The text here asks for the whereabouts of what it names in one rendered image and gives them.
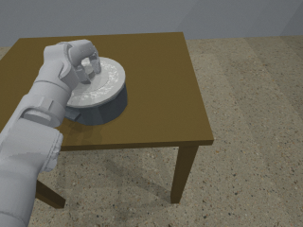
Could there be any robot left forearm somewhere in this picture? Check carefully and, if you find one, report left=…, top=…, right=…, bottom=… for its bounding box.
left=0, top=42, right=82, bottom=152

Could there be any knob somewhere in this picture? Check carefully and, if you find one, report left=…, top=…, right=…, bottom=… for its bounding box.
left=83, top=65, right=96, bottom=79

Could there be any robot left hand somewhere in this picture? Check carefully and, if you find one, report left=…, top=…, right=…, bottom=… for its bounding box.
left=69, top=39, right=101, bottom=85

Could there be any pot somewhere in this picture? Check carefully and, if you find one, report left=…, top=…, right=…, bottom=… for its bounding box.
left=64, top=82, right=128, bottom=126

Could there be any lid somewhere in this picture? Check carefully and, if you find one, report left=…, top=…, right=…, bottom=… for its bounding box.
left=66, top=57, right=126, bottom=108

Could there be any robot left upper arm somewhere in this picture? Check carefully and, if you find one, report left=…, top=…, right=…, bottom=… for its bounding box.
left=0, top=117, right=63, bottom=227

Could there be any table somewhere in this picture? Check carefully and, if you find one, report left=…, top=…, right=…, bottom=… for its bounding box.
left=0, top=31, right=214, bottom=209

